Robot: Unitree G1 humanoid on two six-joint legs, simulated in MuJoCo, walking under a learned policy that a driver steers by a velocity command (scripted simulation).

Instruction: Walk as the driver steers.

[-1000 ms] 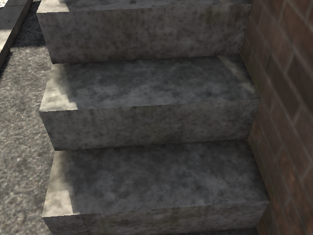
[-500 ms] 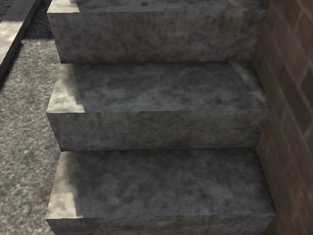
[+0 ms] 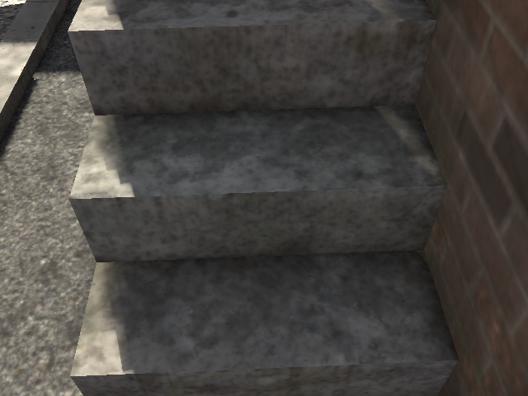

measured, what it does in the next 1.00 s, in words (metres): stands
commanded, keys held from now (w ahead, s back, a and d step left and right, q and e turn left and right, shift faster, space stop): w+shift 1.00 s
